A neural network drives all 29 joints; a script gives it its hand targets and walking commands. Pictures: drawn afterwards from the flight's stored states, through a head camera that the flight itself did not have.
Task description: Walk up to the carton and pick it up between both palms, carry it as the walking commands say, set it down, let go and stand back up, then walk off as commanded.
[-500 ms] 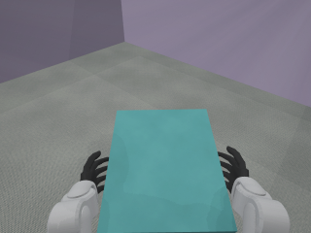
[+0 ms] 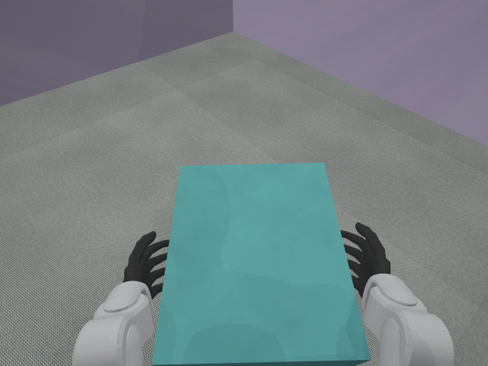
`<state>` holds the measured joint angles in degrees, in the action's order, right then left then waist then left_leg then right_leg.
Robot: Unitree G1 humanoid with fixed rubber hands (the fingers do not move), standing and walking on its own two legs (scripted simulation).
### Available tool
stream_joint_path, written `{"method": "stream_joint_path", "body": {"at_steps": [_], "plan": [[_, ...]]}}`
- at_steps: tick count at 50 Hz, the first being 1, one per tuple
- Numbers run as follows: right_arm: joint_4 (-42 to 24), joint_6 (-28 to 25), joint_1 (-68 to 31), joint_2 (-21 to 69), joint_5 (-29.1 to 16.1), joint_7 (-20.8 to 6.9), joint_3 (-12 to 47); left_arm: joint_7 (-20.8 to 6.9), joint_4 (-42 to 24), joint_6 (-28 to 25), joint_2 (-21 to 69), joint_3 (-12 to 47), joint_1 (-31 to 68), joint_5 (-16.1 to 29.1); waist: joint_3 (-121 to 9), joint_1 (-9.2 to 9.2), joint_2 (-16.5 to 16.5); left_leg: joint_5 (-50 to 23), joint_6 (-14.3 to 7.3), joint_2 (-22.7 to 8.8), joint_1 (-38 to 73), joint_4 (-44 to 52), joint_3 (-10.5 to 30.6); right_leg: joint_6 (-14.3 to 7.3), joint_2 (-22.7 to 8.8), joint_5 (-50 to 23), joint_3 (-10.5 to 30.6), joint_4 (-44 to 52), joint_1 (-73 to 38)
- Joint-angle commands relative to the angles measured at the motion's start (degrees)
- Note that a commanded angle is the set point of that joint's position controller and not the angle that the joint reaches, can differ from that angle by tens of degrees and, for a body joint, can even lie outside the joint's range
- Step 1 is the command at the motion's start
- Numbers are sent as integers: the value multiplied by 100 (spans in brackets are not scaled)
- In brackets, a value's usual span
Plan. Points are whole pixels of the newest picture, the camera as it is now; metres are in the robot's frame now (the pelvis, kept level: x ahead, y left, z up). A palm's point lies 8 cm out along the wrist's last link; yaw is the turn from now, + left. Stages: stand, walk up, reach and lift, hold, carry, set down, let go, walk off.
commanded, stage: carry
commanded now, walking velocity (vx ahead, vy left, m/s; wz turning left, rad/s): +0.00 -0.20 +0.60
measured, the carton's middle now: (254, 274) +0.29 -0.01 +0.01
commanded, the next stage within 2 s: none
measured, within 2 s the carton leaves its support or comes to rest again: neither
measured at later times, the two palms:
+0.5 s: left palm (110, 288) +0.25 +0.20 +0.07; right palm (322, 223) +0.34 -0.11 +0.10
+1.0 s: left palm (125, 339) +0.18 +0.16 +0.08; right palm (322, 216) +0.35 -0.12 +0.09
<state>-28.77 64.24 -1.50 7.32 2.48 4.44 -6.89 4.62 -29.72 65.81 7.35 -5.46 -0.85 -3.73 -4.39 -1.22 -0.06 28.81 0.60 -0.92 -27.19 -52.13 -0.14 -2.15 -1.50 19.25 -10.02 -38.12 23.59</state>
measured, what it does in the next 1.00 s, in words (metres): steps to the right, turning left: left foot, then right foot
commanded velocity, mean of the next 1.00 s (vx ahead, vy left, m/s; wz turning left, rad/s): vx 0.00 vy -0.20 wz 0.60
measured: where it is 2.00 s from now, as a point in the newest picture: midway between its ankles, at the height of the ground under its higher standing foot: outside the picture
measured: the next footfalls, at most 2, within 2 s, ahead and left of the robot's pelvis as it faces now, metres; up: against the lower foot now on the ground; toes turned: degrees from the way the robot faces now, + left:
left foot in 0.30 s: +0.03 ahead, +0.10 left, +0.00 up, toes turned +13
right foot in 0.64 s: +0.14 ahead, -0.12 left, +0.00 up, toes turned +8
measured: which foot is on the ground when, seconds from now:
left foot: up 0.00-0.28, down 0.30-0.64, up 0.66-1.00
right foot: down 0.00-0.32, up 0.34-0.62, down 0.64-1.00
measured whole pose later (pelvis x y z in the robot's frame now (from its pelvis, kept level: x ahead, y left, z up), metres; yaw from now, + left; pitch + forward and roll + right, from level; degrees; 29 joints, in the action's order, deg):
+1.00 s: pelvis +0.06 -0.10 -0.01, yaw +33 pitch +2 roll -2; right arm -32.9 68.9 -0.1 7.3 2.0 5.2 -6.7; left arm 4.7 -32.9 69.7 7.5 -4.9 -1.9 -3.6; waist -2.7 -2.1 0.8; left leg 27.6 0.9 -4.9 -29.5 -64.8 1.4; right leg -6.3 -3.9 22.2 -25.3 -39.4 19.3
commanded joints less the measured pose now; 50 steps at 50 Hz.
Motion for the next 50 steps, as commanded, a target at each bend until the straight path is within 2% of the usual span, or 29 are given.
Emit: {"method": "stream_joint_path", "body": {"at_steps": [1,7,8,10,12,13,14,15,16,18,19,20,22,23,24,25,27,28,29,30,31,32,33,34,37,39,42,47,50], "plan": [[-1134,154,-2186,4444,-1858,-541,4243,-521,-1154,-97,4533,4130,2440,2004,-1127,106,-596,84,32,-244,-1644,-1727,-839,-553,-1951,-5285,269,810,-2920],[-792,534,-1495,3947,-1604,-399,4062,-444,-680,222,3972,3818,1650,1802,-1151,175,-1372,-411,-17,-150,-785,-369,-1061,-443,-1660,-4778,-420,402,-2421],[-957,502,-1602,3774,-1622,-448,4019,-464,-756,226,3894,3916,1868,1790,-1050,132,-947,-532,-109,-80,-626,-124,-1160,-437,-1709,-4691,-546,174,-2145],[-1055,583,-2101,3919,-1719,-430,4130,-458,-809,287,3987,3874,1978,1831,-1115,161,-1278,-704,-66,-23,-399,213,-1322,-224,-1692,-4745,-659,-214,-2101],[-1006,560,-2014,4119,-1824,-494,4067,-425,-943,270,4179,4050,2264,1882,-1323,-95,-346,-2297,-154,104,320,2317,-1198,81,-1346,-4754,-876,-1330,-2216],[-1198,500,-2099,4118,-1841,-523,4034,-443,-1048,254,4199,4142,2406,1935,-1511,-292,198,-3660,-440,-140,1585,2710,100,345,-1094,-3870,-483,-2518,-969],[-886,444,-1792,4308,-1731,-520,3849,-437,-1545,142,4445,4393,2807,2120,-1575,-56,1728,-8165,-1087,-1473,2802,2424,2604,576,-202,966,-100,-3359,886],[-1014,374,-2017,4274,-1818,-520,3825,-420,-1572,135,4331,4426,3074,2063,-1440,57,1782,-9505,-1439,-1876,2699,2369,3846,742,175,2505,769,-4128,1427],[-790,360,-1813,4518,-1832,-542,3802,-397,-1613,107,4510,4535,3148,2096,-1469,24,1358,-9258,-1322,-1711,3097,2227,3440,610,66,2295,1249,-3947,1575],[-922,346,-1789,4482,-1905,-593,3826,-357,-1360,83,4654,4439,2816,2056,-1391,-63,920,-7900,-1241,-1594,3289,2248,3154,726,-117,2014,1061,-3180,1898],[-780,302,-1638,4573,-1921,-644,3818,-346,-1606,-5,4701,4553,3040,2067,-1431,-124,1288,-7760,-1118,-1523,3318,2195,2977,700,-73,2068,994,-2676,1933],[-947,273,-1674,4615,-1975,-651,3952,-350,-1255,17,4850,4404,2541,1969,-1258,-148,1026,-8218,-1143,-1359,3161,2231,2824,753,-35,2162,771,-2359,1897],[-914,286,-1532,4661,-1919,-690,4010,-351,-1510,-1,4825,4456,2647,2003,-1490,-105,1333,-7593,-1133,-1559,2786,2297,3144,688,-91,1759,1070,-1975,1404],[-926,284,-1465,4325,-1785,-644,3893,-319,-1230,47,4595,4387,2416,1823,-1180,-156,1207,-7536,-1226,-1519,2659,2474,3150,763,117,1656,754,-1940,1441],[-1095,255,-1389,4230,-1775,-601,4048,-357,-1021,76,4525,4274,1858,1783,-1407,-92,1154,-7637,-1149,-1621,2816,2270,3263,716,-85,1545,1173,-1582,1204],[-1259,170,-1378,4386,-1783,-612,4076,-389,-1202,-13,4753,4421,1990,1952,-1658,-148,1070,-8031,-1087,-1423,3152,2115,2919,727,39,1307,896,-1126,1213],[-1268,201,-1118,4353,-1736,-615,4104,-404,-1449,-21,4653,4453,1905,1964,-1953,-97,1598,-7380,-710,-1154,2682,1687,2354,543,-90,577,766,266,174],[-1451,185,-1629,4577,-1918,-641,4284,-394,-1695,-74,4687,4424,2211,2001,-2020,-14,1310,-6874,-469,-901,2233,1346,1761,542,-104,-215,372,1263,-729],[-1330,263,-1561,4448,-1893,-620,4292,-410,-1548,-8,4543,4308,2074,1915,-1912,112,619,-4714,-242,-514,1029,589,1212,436,-591,-1467,450,2157,-2019],[-1479,263,-1741,4552,-1942,-560,4340,-448,-1419,17,4708,4297,2154,1999,-1888,9,-445,-778,-116,164,26,-483,402,256,-1393,-4089,612,2041,-3247],[-1459,238,-1581,4389,-1899,-574,4285,-461,-1467,-23,4599,4300,2077,2003,-2207,-44,-971,830,14,261,-997,-1687,-183,-33,-2466,-7163,748,724,-3880],[-1592,225,-1968,4503,-1980,-590,4438,-498,-1467,-11,4609,4275,2331,2022,-1916,-23,-1250,922,-20,-113,-1232,-2206,-201,-229,-2554,-7119,561,662,-3538],[-1325,231,-1777,4253,-1845,-565,4339,-516,-1363,27,4339,4219,2121,1974,-1602,-11,-862,673,-12,-163,-1387,-2273,-275,-193,-2366,-6355,435,861,-3223],[-1357,271,-2201,4254,-1887,-567,4416,-532,-1302,28,4294,4026,2256,1904,-1306,25,-697,160,22,-339,-1186,-2541,-401,-89,-2180,-4626,63,1184,-2596],[-1266,330,-1955,4038,-1754,-507,4169,-529,-1132,99,4149,4045,2251,1897,-857,61,-437,118,-44,-535,-1545,-1991,-631,-560,-2180,-3682,-150,1021,-2477],[-1072,398,-2087,3948,-1766,-516,4044,-489,-889,205,4114,3973,2191,1808,-650,69,-234,37,-40,-467,-1569,-1627,-573,-570,-2124,-2776,-142,1151,-2031],[-1540,500,-2679,3858,-1850,-469,4274,-495,-701,296,4083,3820,2168,1774,-447,64,-1135,-43,36,-522,-1345,-1452,-542,-434,-2051,-1281,-406,1467,-1588],[-1298,515,-2140,3872,-1822,-523,4033,-416,-978,245,4124,4013,2207,1738,-1135,99,-322,-182,-36,-638,-838,-547,-812,-656,-2395,-2209,-374,555,-1884],[-1498,461,-2283,4193,-1903,-584,3947,-392,-1325,153,4538,4263,2752,1921,-1490,-28,-584,-1239,-180,-541,8,894,-654,-270,-2164,-1888,-830,-142,-1776]]}}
